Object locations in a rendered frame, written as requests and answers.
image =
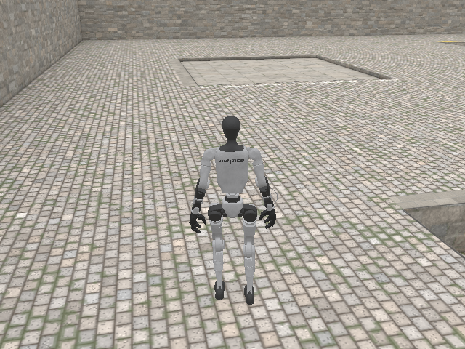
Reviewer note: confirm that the robot left forearm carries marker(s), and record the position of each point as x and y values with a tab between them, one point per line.
198	199

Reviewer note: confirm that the robot left upper arm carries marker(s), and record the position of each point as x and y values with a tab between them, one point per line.
205	169

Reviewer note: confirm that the robot right hand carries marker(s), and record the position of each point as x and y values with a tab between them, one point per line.
271	217

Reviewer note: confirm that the robot right upper arm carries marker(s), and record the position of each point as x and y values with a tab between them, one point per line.
254	154

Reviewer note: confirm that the robot left thigh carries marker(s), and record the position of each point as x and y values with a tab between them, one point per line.
216	220

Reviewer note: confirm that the robot right forearm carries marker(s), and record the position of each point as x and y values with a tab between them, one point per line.
266	196

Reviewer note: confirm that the robot left hand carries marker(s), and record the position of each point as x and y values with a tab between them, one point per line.
194	223

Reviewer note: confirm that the robot left foot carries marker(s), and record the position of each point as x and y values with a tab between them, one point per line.
219	292

